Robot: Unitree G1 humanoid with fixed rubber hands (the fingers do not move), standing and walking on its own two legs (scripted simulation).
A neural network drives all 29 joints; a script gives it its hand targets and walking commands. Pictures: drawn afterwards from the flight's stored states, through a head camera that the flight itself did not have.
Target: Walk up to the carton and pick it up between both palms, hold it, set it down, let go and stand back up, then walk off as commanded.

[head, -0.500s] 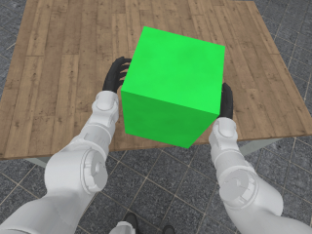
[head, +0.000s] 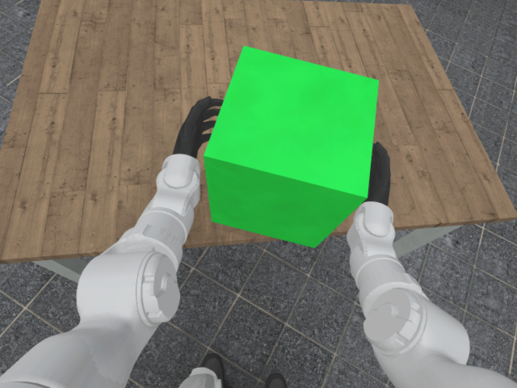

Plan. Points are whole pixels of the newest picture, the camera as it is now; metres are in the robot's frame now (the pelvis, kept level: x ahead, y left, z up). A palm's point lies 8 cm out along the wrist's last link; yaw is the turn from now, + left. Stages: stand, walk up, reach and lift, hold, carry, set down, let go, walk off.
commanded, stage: reach and lift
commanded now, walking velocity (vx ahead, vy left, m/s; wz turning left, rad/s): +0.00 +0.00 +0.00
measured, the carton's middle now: (283, 160) +0.48 -0.03 -0.02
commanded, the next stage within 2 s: none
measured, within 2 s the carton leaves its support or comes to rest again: leaves its support in 0.54 s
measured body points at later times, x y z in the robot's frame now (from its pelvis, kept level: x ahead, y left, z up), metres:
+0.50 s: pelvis +0.00 +0.00 +0.00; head +0.12 +0.04 +0.43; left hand +0.47 +0.12 +0.02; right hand +0.41 -0.18 +0.01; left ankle +0.03 +0.07 -0.73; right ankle -0.03 -0.13 -0.73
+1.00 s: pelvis -0.02 -0.01 +0.00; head +0.06 +0.03 +0.44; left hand +0.45 +0.12 +0.06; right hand +0.40 -0.18 +0.05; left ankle +0.03 +0.07 -0.73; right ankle -0.03 -0.13 -0.73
